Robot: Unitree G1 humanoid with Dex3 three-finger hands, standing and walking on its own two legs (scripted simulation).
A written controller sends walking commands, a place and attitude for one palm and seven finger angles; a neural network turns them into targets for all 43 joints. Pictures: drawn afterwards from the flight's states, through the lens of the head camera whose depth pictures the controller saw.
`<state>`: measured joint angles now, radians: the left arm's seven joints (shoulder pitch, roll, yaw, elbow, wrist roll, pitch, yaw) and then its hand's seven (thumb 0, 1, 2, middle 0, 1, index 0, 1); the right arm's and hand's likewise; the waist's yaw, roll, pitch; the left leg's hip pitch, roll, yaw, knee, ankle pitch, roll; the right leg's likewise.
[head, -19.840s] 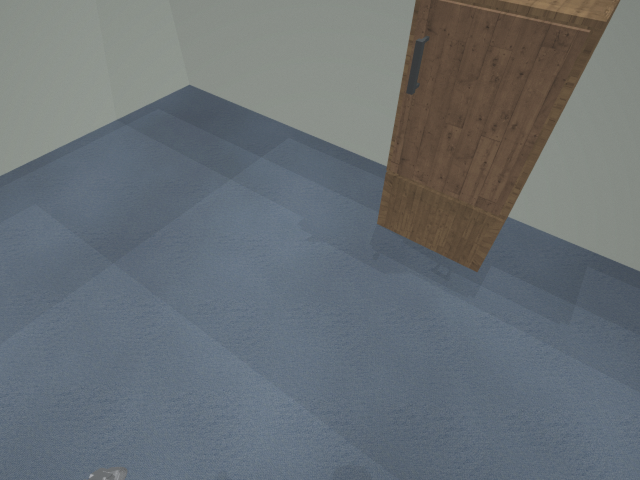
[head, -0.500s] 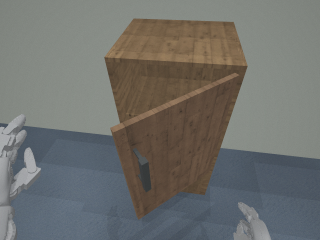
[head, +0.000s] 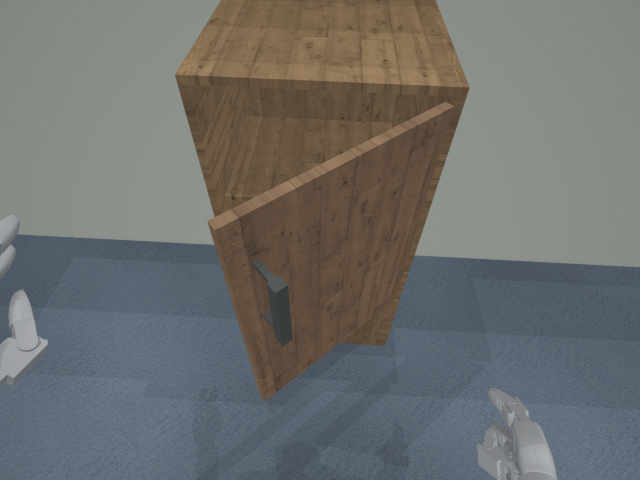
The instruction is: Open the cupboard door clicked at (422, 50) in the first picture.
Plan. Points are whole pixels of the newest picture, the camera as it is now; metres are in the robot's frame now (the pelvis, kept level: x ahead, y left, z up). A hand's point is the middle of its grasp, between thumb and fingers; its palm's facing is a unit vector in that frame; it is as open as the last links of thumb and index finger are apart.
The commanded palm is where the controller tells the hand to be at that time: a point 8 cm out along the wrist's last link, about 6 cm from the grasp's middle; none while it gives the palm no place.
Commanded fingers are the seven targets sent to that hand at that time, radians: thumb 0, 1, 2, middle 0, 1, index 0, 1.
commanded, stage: step back with the hand held close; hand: left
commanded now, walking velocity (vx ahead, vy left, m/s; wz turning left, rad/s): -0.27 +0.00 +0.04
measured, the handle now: (273, 304) +0.36 +0.10 -0.02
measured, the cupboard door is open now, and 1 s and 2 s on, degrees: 42 42 42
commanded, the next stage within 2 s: stop stepping back and stand still in 0.82 s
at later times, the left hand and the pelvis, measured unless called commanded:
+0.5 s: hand out of the picture +0.11 +0.27 +0.16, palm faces +0.52 -0.70 -0.50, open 7.4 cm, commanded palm +0.04 +0.31 +0.18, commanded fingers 0.00 0.90 0.90 -0.20 -0.30 -0.20 -0.30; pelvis -0.07 +0.00 -0.02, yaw +5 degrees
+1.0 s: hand out of the picture -0.01 +0.25 +0.17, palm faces +0.61 -0.63 -0.49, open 7.4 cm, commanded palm -0.09 +0.29 +0.18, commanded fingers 0.00 0.90 0.90 -0.20 -0.30 -0.20 -0.30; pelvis -0.17 -0.03 -0.04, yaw +12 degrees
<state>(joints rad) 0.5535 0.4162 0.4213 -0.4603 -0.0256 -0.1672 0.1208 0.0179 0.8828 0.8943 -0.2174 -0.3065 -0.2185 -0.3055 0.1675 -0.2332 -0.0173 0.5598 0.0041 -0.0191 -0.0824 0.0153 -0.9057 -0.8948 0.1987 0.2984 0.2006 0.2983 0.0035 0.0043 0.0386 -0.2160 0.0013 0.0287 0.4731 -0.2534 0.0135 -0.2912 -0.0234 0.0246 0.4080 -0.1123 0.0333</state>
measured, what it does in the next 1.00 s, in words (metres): walks backwards: left foot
